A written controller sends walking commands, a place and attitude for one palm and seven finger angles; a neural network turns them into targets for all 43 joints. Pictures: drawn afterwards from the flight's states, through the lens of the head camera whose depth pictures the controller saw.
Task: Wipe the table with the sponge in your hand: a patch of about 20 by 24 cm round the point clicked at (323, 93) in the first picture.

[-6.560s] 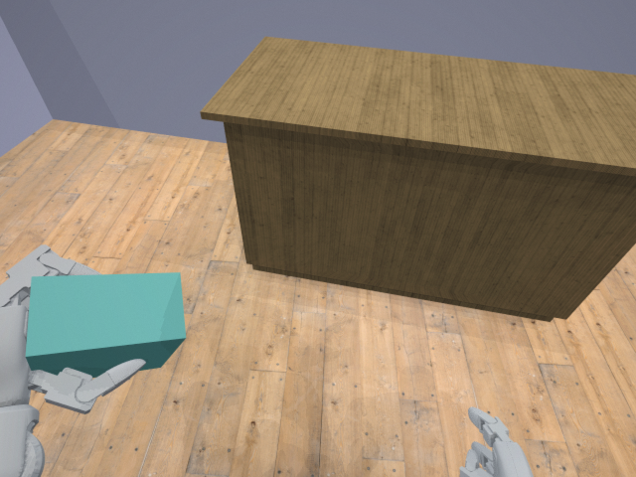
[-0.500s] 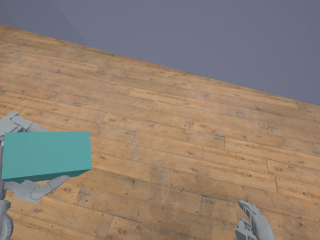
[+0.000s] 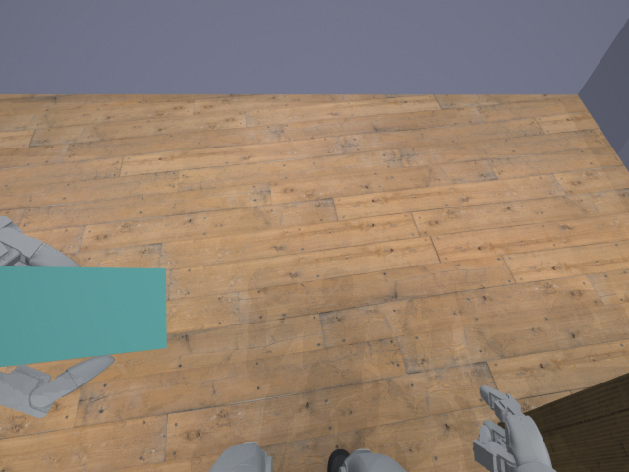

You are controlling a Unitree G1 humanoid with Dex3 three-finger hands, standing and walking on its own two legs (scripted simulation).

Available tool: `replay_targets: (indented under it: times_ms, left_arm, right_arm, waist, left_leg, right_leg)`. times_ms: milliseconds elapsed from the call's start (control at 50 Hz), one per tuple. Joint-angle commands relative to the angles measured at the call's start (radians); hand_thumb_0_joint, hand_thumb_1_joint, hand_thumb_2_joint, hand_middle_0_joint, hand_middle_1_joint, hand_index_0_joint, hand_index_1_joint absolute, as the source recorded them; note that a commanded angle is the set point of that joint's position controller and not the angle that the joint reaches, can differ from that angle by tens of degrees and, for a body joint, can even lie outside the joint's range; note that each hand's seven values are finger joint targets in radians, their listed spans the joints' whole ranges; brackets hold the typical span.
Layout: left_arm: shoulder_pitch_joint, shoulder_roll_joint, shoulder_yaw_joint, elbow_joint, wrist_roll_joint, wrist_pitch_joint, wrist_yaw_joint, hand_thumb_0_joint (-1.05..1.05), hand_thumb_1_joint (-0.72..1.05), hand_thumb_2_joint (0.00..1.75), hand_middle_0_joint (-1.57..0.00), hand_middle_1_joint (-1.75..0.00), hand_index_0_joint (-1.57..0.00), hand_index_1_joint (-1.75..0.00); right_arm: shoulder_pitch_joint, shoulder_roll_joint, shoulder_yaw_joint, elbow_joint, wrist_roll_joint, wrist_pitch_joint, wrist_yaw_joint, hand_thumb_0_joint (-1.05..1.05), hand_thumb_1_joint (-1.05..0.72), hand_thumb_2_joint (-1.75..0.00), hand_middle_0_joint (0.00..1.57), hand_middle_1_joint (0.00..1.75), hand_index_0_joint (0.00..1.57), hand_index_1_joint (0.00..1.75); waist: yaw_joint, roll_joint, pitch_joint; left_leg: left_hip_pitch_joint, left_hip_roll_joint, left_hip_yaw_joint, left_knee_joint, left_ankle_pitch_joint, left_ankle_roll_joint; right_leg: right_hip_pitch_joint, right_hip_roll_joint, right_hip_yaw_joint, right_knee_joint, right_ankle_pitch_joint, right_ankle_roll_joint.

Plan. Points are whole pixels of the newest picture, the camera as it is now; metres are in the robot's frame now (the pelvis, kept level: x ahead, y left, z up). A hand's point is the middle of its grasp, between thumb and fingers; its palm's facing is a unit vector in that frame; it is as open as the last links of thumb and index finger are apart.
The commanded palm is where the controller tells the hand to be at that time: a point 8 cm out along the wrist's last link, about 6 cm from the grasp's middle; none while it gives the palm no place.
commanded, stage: turn to face it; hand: left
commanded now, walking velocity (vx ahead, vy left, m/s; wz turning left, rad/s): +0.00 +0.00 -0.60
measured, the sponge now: (96, 318) +0.23 +0.20 +0.16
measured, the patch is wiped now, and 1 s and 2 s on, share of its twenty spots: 0.00 0.00 0.00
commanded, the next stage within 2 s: none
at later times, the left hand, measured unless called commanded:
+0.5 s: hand (219, 328) +0.22 +0.09 +0.17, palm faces +0.07 -0.85 -0.53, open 10.3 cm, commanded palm +0.16 +0.17 +0.19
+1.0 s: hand (289, 391) +0.17 +0.03 +0.18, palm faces -0.11 -0.88 -0.45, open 10.3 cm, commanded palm +0.15 +0.08 +0.19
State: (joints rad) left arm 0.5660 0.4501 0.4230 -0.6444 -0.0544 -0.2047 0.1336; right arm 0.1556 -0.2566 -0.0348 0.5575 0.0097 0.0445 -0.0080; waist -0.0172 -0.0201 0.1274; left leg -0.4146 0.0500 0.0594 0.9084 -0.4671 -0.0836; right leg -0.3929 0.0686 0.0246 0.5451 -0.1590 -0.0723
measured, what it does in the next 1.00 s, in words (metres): walks backwards, turning right: left foot, then right foot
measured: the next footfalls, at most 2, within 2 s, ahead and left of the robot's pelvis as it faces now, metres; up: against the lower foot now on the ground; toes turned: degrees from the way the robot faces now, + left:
left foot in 0.10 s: +0.03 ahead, +0.13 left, +0.00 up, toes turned +1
right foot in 0.40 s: -0.03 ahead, -0.16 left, +0.00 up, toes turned -21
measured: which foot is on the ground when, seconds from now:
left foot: up 0.00-0.08, down 0.10-0.42, up 0.44-0.82, down 0.84-1.00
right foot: down 0.00-0.12, up 0.14-0.38, down 0.40-0.86, up 0.88-1.00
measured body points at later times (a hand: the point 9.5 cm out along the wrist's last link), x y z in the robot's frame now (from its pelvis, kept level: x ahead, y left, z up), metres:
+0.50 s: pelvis -0.08 -0.05 -0.01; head -0.02 -0.10 +0.43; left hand +0.21 +0.14 +0.20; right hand +0.03 -0.29 -0.12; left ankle -0.04 +0.11 -0.68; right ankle -0.06 -0.14 -0.73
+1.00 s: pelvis -0.14 -0.05 +0.00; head -0.12 -0.07 +0.45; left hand +0.17 +0.08 +0.20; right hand -0.10 -0.34 -0.08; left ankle -0.07 +0.08 -0.73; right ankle -0.15 -0.14 -0.68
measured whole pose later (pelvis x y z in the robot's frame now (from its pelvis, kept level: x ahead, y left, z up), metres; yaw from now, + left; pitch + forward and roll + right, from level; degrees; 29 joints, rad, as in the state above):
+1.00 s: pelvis -0.14 -0.05 +0.00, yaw -36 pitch -1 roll +1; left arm 0.46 0.38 0.37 -0.53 -0.02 -0.18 0.13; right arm 0.19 -0.19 0.00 0.50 0.02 0.01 -0.01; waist 0.06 0.00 0.06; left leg -0.21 0.12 0.15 0.56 -0.32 -0.06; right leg -0.51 0.03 -0.04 0.95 -0.43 0.04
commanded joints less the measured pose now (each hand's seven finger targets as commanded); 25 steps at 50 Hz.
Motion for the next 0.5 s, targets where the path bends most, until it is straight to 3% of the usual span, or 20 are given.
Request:
replay_targets:
  times_ms: [0, 40, 60, 80, 100, 120, 140, 160, 180, 220, 240, 300, 340, 360, 380, 400, 420, 440, 460, 480]
  left_arm:
    - [-0.009, 0.116, 0.139, -0.113, -0.006, -0.034, 0.041, 0.00, 0.10, 1.30, -1.20, -1.60, -1.20, -1.60]
    - [-0.054, 0.106, 0.107, -0.121, 0.001, -0.033, 0.034, 0.00, 0.10, 1.30, -1.20, -1.60, -1.20, -1.60]
    - [-0.080, 0.105, 0.094, -0.133, 0.002, -0.040, 0.028, 0.00, 0.10, 1.30, -1.20, -1.60, -1.20, -1.60]
    - [-0.111, 0.101, 0.092, -0.136, 0.009, -0.048, 0.021, 0.00, 0.10, 1.30, -1.20, -1.60, -1.20, -1.60]
    - [-0.124, 0.108, 0.097, -0.135, 0.023, -0.052, 0.020, 0.00, 0.10, 1.30, -1.20, -1.60, -1.20, -1.60]
    - [-0.175, 0.136, 0.101, -0.157, 0.037, -0.057, 0.021, 0.00, 0.10, 1.30, -1.20, -1.60, -1.20, -1.60]
    - [-0.181, 0.094, 0.060, -0.142, 0.041, -0.057, 0.014, 0.00, 0.10, 1.30, -1.20, -1.60, -1.20, -1.60]
    - [-0.181, 0.062, 0.023, -0.125, 0.040, -0.050, 0.009, 0.00, 0.10, 1.30, -1.20, -1.60, -1.20, -1.60]
    - [-0.197, 0.042, -0.010, -0.132, 0.039, -0.044, 0.009, 0.00, 0.10, 1.30, -1.20, -1.60, -1.20, -1.60]
    - [-0.248, 0.052, -0.018, -0.157, 0.042, -0.041, 0.013, 0.00, 0.10, 1.30, -1.20, -1.60, -1.20, -1.60]
    - [-0.248, 0.048, -0.024, -0.150, 0.039, -0.040, 0.014, 0.00, 0.10, 1.30, -1.20, -1.60, -1.20, -1.60]
    - [-0.239, 0.080, 0.015, -0.105, 0.028, -0.038, 0.014, 0.00, 0.10, 1.30, -1.20, -1.60, -1.20, -1.60]
    - [-0.223, 0.079, 0.023, -0.100, 0.026, -0.032, 0.011, 0.00, 0.10, 1.30, -1.20, -1.60, -1.20, -1.60]
    - [-0.221, 0.095, 0.043, -0.093, 0.027, -0.034, 0.011, 0.00, 0.10, 1.30, -1.20, -1.60, -1.20, -1.60]
    - [-0.216, 0.136, 0.077, -0.094, 0.031, -0.043, 0.017, 0.00, 0.10, 1.30, -1.20, -1.60, -1.20, -1.60]
    - [-0.173, 0.190, 0.140, -0.081, 0.022, -0.047, 0.029, 0.00, 0.10, 1.30, -1.20, -1.60, -1.20, -1.60]
    - [-0.090, 0.185, 0.159, -0.045, -0.005, -0.025, 0.029, 0.00, 0.10, 1.30, -1.20, -1.60, -1.20, -1.60]
    - [-0.046, 0.199, 0.179, -0.112, -0.013, -0.026, 0.032, 0.00, 0.10, 1.30, -1.20, -1.60, -1.20, -1.60]
    - [-0.015, 0.179, 0.186, -0.140, -0.019, -0.035, 0.034, 0.00, 0.10, 1.30, -1.20, -1.60, -1.20, -1.60]
    - [0.006, 0.157, 0.182, -0.135, -0.019, -0.038, 0.034, 0.00, 0.10, 1.30, -1.20, -1.60, -1.20, -1.60]
  right_arm:
    - [-0.052, -0.057, -0.009, -0.162, 0.006, -0.044, -0.001, 0.00, -0.90, -0.90, 0.20, 0.30, 0.20, 0.30]
    - [-0.026, -0.066, -0.007, -0.161, 0.007, -0.042, -0.005, 0.00, -0.90, -0.90, 0.20, 0.30, 0.20, 0.30]
    - [-0.022, -0.080, -0.017, -0.166, 0.005, -0.048, -0.014, 0.00, -0.90, -0.90, 0.20, 0.30, 0.20, 0.30]
    - [-0.031, -0.104, -0.024, -0.182, -0.003, -0.050, -0.021, 0.00, -0.90, -0.90, 0.20, 0.30, 0.20, 0.30]
    - [-0.049, -0.095, -0.023, -0.188, 0.004, -0.056, -0.026, 0.00, -0.90, -0.90, 0.20, 0.30, 0.20, 0.30]
    - [-0.065, -0.065, -0.019, -0.185, -0.004, -0.067, -0.032, 0.00, -0.90, -0.90, 0.20, 0.30, 0.20, 0.30]
    - [-0.046, -0.065, -0.023, -0.182, -0.003, -0.075, -0.026, 0.00, -0.90, -0.90, 0.20, 0.30, 0.20, 0.30]
    - [-0.038, -0.076, -0.027, -0.171, 0.005, -0.080, -0.017, 0.00, -0.90, -0.90, 0.20, 0.30, 0.20, 0.30]
    - [-0.030, -0.084, -0.029, -0.169, 0.013, -0.088, -0.009, 0.00, -0.90, -0.90, 0.20, 0.30, 0.20, 0.30]
    - [-0.013, -0.088, -0.024, -0.167, 0.013, -0.106, -0.003, 0.00, -0.90, -0.90, 0.20, 0.30, 0.20, 0.30]
    - [-0.002, -0.091, -0.024, -0.169, 0.010, -0.116, 0.000, 0.00, -0.90, -0.90, 0.20, 0.30, 0.20, 0.30]
    - [0.012, -0.092, -0.023, -0.167, 0.004, -0.138, 0.004, 0.00, -0.90, -0.90, 0.20, 0.30, 0.20, 0.30]
    - [0.020, -0.085, -0.020, -0.171, 0.007, -0.141, 0.011, 0.00, -0.90, -0.90, 0.20, 0.30, 0.20, 0.30]
    - [0.027, -0.084, -0.020, -0.168, 0.010, -0.141, 0.017, 0.00, -0.90, -0.90, 0.20, 0.30, 0.20, 0.30]
    - [0.031, -0.058, -0.017, -0.170, 0.016, -0.138, 0.019, 0.00, -0.90, -0.90, 0.20, 0.30, 0.20, 0.30]
    - [-0.016, -0.027, 0.002, -0.194, 0.011, -0.133, 0.012, 0.00, -0.90, -0.90, 0.20, 0.30, 0.20, 0.30]
    - [-0.043, -0.051, -0.017, -0.194, 0.022, -0.116, 0.008, 0.00, -0.90, -0.90, 0.20, 0.30, 0.20, 0.30]
    - [-0.061, -0.026, -0.003, -0.195, 0.015, -0.097, 0.011, 0.00, -0.90, -0.90, 0.20, 0.30, 0.20, 0.30]
    - [-0.071, -0.007, 0.016, -0.174, 0.009, -0.077, 0.011, 0.00, -0.90, -0.90, 0.20, 0.30, 0.20, 0.30]
    - [-0.084, -0.001, 0.020, -0.162, 0.006, -0.059, 0.010, 0.00, -0.90, -0.90, 0.20, 0.30, 0.20, 0.30]
  waist:
    - [0.049, -0.095, -0.287]
    - [0.028, -0.051, -0.276]
    - [0.028, 0.012, -0.256]
    - [0.030, 0.164, -0.196]
    - [0.047, 0.329, -0.190]
    - [0.045, 0.339, -0.161]
    - [0.031, 0.266, -0.115]
    - [0.037, 0.237, -0.101]
    - [0.038, 0.249, -0.100]
    - [0.030, 0.294, -0.097]
    - [0.021, 0.308, -0.104]
    - [0.022, 0.307, -0.140]
    - [0.027, 0.290, -0.171]
    - [0.028, 0.229, -0.190]
    - [0.029, 0.040, -0.231]
    - [0.053, -0.219, -0.252]
    - [0.060, -0.295, -0.309]
    - [0.050, -0.208, -0.316]
    - [0.043, -0.117, -0.333]
    - [0.037, -0.084, -0.327]
  left_leg:
    - [0.115, -0.005, -0.018, -0.238, 0.024, 0.017]
    - [0.267, 0.015, -0.011, -0.442, 0.106, 0.040]
    - [0.332, 0.083, -0.060, -0.536, 0.098, 0.075]
    - [0.340, 0.241, -0.211, -0.604, 0.108, 0.148]
    - [0.254, 0.401, -0.305, -0.671, 0.146, 0.226]
    - [0.155, 0.449, -0.322, -0.675, 0.180, 0.258]
    - [0.113, 0.423, -0.249, -0.641, 0.280, 0.261]
    - [0.156, 0.381, -0.130, -0.595, 0.375, 0.234]
    - [0.175, 0.345, -0.041, -0.566, 0.439, 0.197]
    - [0.169, 0.320, 0.028, -0.553, 0.489, 0.158]
    - [0.172, 0.320, 0.019, -0.547, 0.515, 0.150]
    - [0.225, 0.328, 0.064, -0.473, 0.566, 0.123]
    - [0.208, 0.304, 0.094, -0.362, 0.531, 0.090]
    - [0.159, 0.283, 0.103, -0.268, 0.468, 0.069]
    - [0.093, 0.207, 0.142, -0.076, 0.318, 0.033]
    - [-0.157, 0.072, 0.106, 0.132, -0.148, -0.006]
    - [-0.171, 0.052, -0.029, 0.279, -0.160, -0.009]
    - [-0.215, 0.066, -0.090, 0.349, -0.098, -0.010]
    - [-0.239, 0.070, -0.095, 0.381, -0.048, -0.017]
    - [-0.234, 0.063, -0.085, 0.379, -0.015, -0.023]
  right_leg:
    - [0.135, -0.274, 0.358, -0.207, 0.001, -0.084]
    - [0.043, -0.232, 0.326, -0.170, -0.082, -0.030]
    - [-0.040, -0.174, 0.300, -0.090, -0.133, 0.009]
    - [-0.167, -0.072, 0.211, 0.074, -0.250, 0.057]
    - [-0.177, -0.019, 0.059, 0.387, -0.352, 0.095]
    - [-0.162, -0.055, 0.026, 0.608, -0.342, 0.111]
    - [-0.173, -0.087, 0.038, 0.673, -0.316, 0.117]
    - [-0.196, -0.098, 0.001, 0.641, -0.310, 0.125]
    - [-0.179, -0.100, -0.044, 0.574, -0.300, 0.131]
    - [-0.096, -0.098, -0.106, 0.422, -0.279, 0.141]
    - [-0.057, -0.089, -0.128, 0.362, -0.288, 0.144]
    - [0.042, -0.065, -0.172, 0.164, -0.266, 0.141]
    - [0.159, -0.049, -0.191, 0.014, -0.155, 0.133]
    - [0.246, -0.077, -0.158, -0.064, -0.055, 0.112]
    - [0.323, -0.191, -0.014, -0.123, 0.198, 0.054]
    - [0.423, -0.361, 0.294, -0.120, 0.626, -0.051]
    - [0.372, -0.405, 0.410, -0.139, 0.626, -0.063]
    - [0.426, -0.407, 0.390, -0.104, 0.611, -0.095]
    - [0.461, -0.372, 0.315, -0.070, 0.602, -0.102]
    - [0.441, -0.342, 0.264, -0.073, 0.578, -0.089]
